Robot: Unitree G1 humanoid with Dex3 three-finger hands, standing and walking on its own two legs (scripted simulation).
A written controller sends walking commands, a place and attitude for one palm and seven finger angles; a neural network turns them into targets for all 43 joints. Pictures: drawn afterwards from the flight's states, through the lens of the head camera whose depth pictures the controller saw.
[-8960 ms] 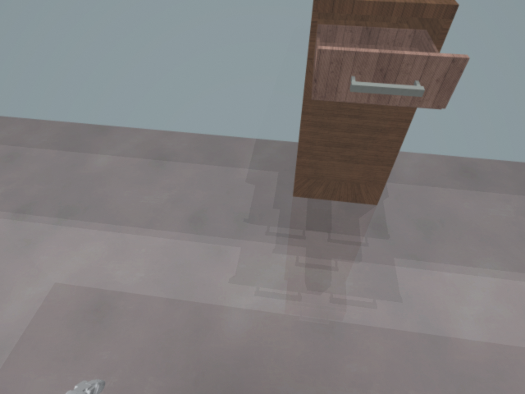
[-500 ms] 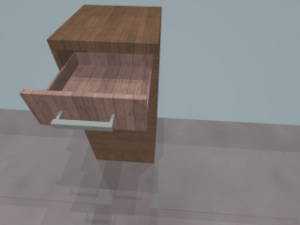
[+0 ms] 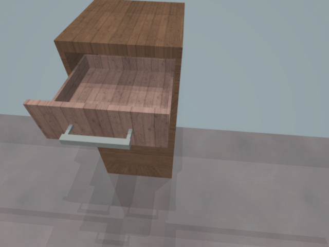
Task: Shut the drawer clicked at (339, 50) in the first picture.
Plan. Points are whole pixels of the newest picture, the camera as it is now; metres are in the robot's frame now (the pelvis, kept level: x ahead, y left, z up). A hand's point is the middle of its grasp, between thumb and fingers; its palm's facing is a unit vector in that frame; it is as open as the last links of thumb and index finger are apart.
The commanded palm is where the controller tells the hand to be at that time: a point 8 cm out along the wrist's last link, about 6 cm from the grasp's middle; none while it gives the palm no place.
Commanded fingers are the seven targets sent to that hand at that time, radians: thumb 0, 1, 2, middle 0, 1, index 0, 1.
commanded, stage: shuffle to correct the standing spot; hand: left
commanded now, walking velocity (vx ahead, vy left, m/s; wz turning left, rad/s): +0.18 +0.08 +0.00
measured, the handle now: (97, 135) +0.39 +0.21 +0.04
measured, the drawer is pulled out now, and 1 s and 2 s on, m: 0.27 0.27 0.27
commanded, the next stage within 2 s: come to a stop and stand still in 0.10 s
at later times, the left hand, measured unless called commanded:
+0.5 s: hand out of the picture +0.06 +0.19 -0.17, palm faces +0.05 -0.97 -0.23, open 7.4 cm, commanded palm none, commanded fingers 0.00 0.90 0.90 -0.20 -0.30 -0.20 -0.30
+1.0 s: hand out of the picture +0.04 +0.17 -0.16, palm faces -0.02 -0.97 -0.24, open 7.4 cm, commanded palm none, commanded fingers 0.00 0.90 0.90 -0.20 -0.30 -0.20 -0.30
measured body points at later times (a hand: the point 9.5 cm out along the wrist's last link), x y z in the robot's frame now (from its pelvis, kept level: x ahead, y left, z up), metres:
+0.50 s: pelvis +0.06 +0.01 +0.00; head +0.08 +0.00 +0.45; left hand +0.06 +0.24 -0.16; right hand +0.05 -0.21 -0.17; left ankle -0.02 +0.09 -0.73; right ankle +0.02 -0.13 -0.73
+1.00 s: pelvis +0.00 -0.01 +0.00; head -0.01 -0.03 +0.45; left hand +0.04 +0.22 -0.14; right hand +0.04 -0.24 -0.16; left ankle -0.02 +0.09 -0.74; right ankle +0.02 -0.13 -0.74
